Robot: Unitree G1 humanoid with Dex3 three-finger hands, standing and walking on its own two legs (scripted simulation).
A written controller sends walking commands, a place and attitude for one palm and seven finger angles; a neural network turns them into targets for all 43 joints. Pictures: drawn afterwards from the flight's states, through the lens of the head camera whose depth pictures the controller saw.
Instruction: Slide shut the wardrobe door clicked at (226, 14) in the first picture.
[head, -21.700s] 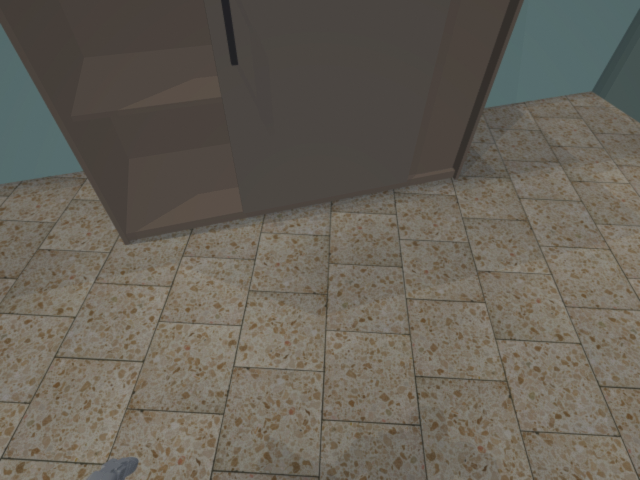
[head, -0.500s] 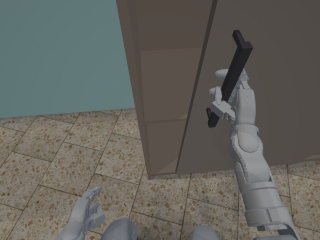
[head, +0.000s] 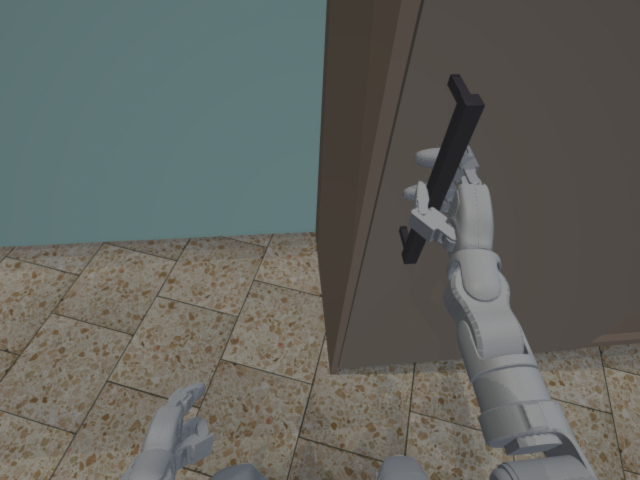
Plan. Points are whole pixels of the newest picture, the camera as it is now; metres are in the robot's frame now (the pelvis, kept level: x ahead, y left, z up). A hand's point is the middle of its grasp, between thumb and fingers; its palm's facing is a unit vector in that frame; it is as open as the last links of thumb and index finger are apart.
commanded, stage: step sideways, sliding the door along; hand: right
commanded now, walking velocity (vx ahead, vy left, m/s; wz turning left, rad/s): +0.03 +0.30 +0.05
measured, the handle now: (429, 185) +0.44 -0.15 +0.11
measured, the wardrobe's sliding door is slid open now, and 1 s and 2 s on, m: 0.00 0.00 0.00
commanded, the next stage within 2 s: stop walking and hold the door there in 0.18 s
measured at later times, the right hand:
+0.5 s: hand (415, 210) +0.39 -0.12 +0.12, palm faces +0.35 +0.91 -0.23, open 5.8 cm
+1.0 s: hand (417, 211) +0.39 -0.12 +0.12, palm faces +0.31 +0.92 -0.24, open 5.6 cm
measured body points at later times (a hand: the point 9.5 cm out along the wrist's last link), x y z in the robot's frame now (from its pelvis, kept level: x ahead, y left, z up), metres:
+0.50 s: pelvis +0.02 +0.12 +0.01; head +0.07 +0.14 +0.46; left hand +0.18 +0.38 -0.10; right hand +0.37 -0.17 +0.13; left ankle +0.05 +0.25 -0.71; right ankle +0.05 +0.00 -0.71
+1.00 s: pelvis +0.03 +0.11 +0.03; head +0.02 +0.11 +0.48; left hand +0.12 +0.37 -0.08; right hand +0.37 -0.17 +0.13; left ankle +0.05 +0.25 -0.71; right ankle +0.05 +0.00 -0.71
